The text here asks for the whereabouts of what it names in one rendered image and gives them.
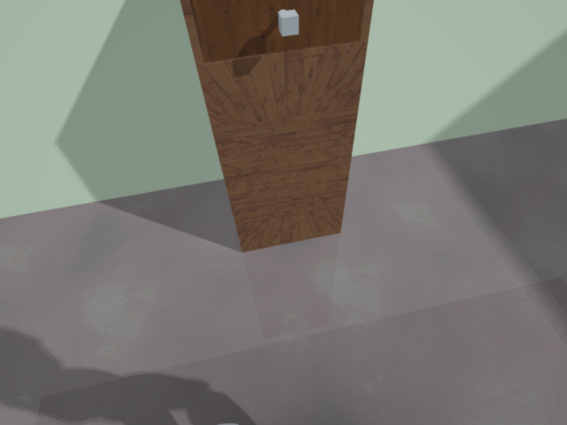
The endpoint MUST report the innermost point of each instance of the cabinet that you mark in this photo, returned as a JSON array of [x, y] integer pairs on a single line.
[[283, 126]]

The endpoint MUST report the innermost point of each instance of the drawer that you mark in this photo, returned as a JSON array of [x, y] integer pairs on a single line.
[[240, 28]]

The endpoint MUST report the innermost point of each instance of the handle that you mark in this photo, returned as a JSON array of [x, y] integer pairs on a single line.
[[288, 22]]

